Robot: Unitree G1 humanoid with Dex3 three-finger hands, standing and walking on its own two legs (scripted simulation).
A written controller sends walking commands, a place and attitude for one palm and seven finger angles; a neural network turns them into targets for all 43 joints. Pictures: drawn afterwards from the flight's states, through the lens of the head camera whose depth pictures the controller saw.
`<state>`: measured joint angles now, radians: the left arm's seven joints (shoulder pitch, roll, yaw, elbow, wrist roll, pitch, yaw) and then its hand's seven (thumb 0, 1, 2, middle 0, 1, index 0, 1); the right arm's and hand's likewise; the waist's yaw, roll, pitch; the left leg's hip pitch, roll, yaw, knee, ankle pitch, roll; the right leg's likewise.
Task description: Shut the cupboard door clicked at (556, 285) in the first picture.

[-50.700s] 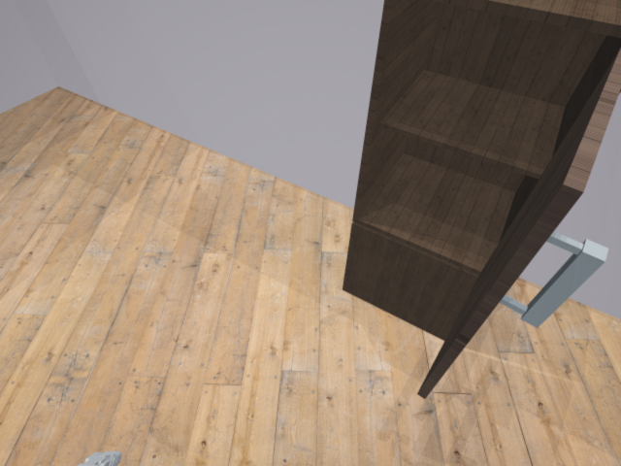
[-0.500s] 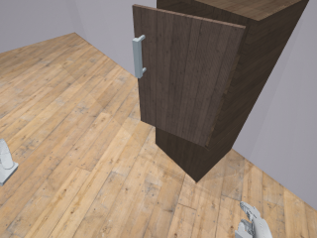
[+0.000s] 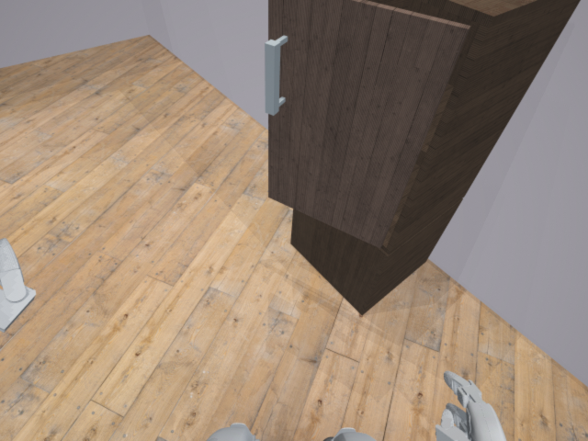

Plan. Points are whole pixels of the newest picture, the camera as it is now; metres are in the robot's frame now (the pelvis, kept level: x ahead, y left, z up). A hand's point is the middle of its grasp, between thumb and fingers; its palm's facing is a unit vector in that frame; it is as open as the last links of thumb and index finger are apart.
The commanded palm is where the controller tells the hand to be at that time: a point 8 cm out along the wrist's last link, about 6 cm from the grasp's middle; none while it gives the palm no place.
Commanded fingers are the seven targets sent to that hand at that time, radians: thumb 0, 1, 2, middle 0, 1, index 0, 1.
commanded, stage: step back with the hand held close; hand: left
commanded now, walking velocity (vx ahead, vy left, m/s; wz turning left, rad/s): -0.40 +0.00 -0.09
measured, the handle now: (277, 76) +0.81 +0.07 +0.09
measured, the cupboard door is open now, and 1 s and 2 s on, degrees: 21 21 21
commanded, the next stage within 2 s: stop stepping back and stand still in 0.34 s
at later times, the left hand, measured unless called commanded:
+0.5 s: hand out of the picture +0.14 +0.25 +0.19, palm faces +0.28 -0.84 -0.47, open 7.4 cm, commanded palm +0.06 +0.29 +0.20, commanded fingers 0.00 0.90 0.90 -0.20 -0.30 -0.20 -0.30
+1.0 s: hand out of the picture +0.04 +0.27 +0.20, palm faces +0.34 -0.83 -0.45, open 7.4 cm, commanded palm -0.01 +0.31 +0.20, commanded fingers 0.00 0.90 0.90 -0.20 -0.30 -0.20 -0.30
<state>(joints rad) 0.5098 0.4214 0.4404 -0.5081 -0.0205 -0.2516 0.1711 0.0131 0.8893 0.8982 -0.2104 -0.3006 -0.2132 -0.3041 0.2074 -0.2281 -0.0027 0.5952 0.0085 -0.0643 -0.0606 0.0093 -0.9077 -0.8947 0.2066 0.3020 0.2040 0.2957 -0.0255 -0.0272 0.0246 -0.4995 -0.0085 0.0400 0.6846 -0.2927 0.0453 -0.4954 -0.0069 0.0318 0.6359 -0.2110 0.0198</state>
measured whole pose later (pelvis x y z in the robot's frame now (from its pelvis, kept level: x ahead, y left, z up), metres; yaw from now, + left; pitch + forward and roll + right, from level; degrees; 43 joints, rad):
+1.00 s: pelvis -0.19 +0.03 +0.02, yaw -6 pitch +0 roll +0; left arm 0.56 0.43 0.43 -0.48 -0.03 -0.16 0.17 0.02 0.89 0.90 -0.20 -0.30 -0.21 -0.30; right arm 0.31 -0.14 0.05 0.64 -0.02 -0.11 -0.06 0.01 -0.91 -0.89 0.21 0.30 0.20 0.30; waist -0.05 -0.02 -0.06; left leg -0.32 0.01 0.06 0.47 -0.19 0.02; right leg -0.20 0.04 -0.06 0.49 -0.39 -0.04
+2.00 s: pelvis -0.18 +0.05 +0.03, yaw -6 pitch -2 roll +0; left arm 0.27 0.26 0.02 1.15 0.01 0.01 0.01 0.01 0.91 0.90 -0.20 -0.30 -0.20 -0.30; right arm 0.24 -0.24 -0.01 1.13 -0.01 0.01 -0.01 0.00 -0.91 -0.89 0.21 0.30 0.20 0.30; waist -0.01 0.03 0.04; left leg -0.22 0.00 0.04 0.40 -0.13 0.03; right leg -0.12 0.01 -0.05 0.39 -0.24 -0.02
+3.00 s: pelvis -0.15 +0.03 +0.03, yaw -7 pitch -2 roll +0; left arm 0.16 0.29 0.01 1.14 0.01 -0.01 0.01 0.01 0.91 0.90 -0.20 -0.30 -0.20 -0.30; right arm 0.13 -0.31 0.00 1.13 -0.01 0.00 -0.01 0.00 -0.91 -0.89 0.21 0.30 0.20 0.30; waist -0.01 0.01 0.04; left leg -0.14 0.01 0.05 0.32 -0.15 0.00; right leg -0.03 0.02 -0.03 0.29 -0.24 -0.03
